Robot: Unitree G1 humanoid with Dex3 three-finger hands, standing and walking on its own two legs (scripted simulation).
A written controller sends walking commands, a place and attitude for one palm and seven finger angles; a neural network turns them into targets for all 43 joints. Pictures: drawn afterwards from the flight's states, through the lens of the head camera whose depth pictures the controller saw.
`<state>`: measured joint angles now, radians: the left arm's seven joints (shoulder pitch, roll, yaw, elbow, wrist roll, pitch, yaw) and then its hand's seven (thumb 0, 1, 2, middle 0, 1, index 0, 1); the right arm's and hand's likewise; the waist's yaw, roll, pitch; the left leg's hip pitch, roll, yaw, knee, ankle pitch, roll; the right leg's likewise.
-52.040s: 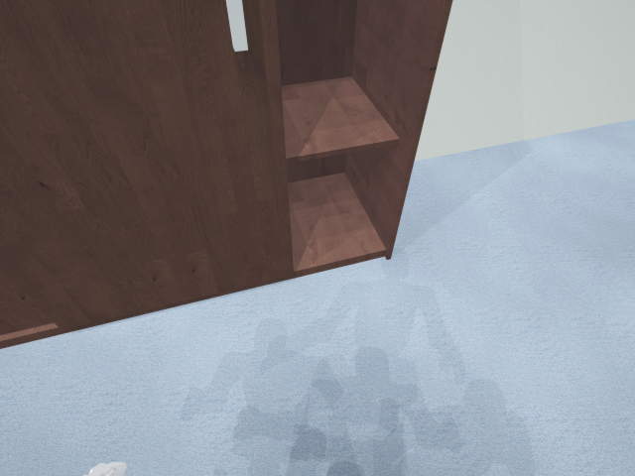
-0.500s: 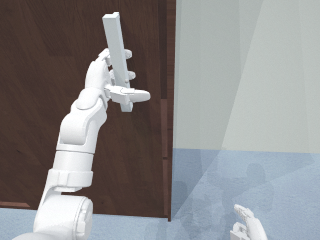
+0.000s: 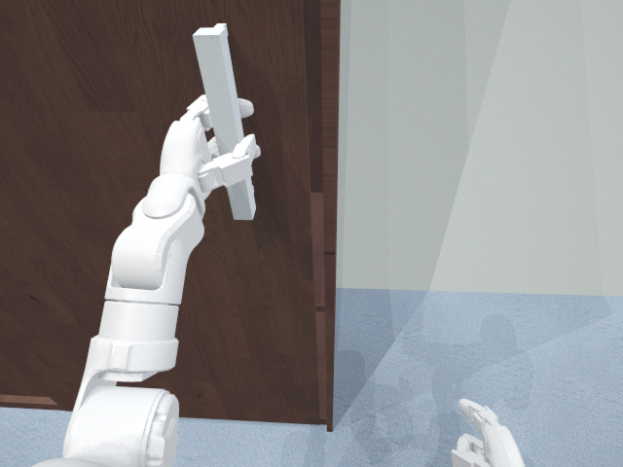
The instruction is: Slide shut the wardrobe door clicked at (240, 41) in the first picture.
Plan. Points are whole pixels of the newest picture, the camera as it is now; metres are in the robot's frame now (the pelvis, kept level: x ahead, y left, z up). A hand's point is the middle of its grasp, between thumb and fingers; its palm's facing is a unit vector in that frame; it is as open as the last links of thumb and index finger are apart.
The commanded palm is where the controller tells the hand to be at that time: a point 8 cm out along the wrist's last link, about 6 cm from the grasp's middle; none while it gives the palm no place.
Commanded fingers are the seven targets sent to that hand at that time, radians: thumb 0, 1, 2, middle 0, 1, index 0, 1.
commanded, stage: grip the handle and tug to test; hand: left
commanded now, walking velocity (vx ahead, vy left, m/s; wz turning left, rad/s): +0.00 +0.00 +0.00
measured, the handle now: (234, 130) +0.43 +0.13 +0.26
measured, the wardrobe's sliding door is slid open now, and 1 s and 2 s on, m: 0.02 0.02 0.00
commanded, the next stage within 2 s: tug the door sideways, standing still in 0.70 s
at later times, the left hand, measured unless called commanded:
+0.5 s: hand (245, 162) +0.37 +0.11 +0.25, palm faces +0.05 -1.00 -0.05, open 6.6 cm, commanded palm +0.32 +0.14 +0.26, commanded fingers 0.00 0.90 0.90 -0.45 -1.40 -0.45 -1.40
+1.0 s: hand (242, 160) +0.38 +0.11 +0.25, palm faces +0.00 -1.00 -0.03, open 6.5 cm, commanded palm +0.36 +0.14 +0.26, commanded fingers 0.00 0.90 0.90 -0.45 -1.40 -0.45 -1.40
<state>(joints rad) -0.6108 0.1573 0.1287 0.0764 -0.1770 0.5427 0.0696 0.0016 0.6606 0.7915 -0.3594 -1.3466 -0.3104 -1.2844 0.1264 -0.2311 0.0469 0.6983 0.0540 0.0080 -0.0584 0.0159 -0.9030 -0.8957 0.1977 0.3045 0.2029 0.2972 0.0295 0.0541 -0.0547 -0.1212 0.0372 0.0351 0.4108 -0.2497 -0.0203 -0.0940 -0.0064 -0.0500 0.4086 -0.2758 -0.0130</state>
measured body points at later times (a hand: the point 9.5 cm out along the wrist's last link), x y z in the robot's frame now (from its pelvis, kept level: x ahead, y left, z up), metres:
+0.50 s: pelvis +0.01 +0.00 +0.00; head -0.02 -0.03 +0.45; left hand +0.37 +0.16 +0.26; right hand +0.21 -0.22 -0.09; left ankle -0.02 +0.13 -0.74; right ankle -0.03 -0.11 -0.74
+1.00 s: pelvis +0.06 +0.00 +0.00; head +0.04 -0.03 +0.44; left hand +0.37 +0.16 +0.26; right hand +0.28 -0.22 -0.09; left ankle -0.02 +0.14 -0.74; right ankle -0.03 -0.11 -0.74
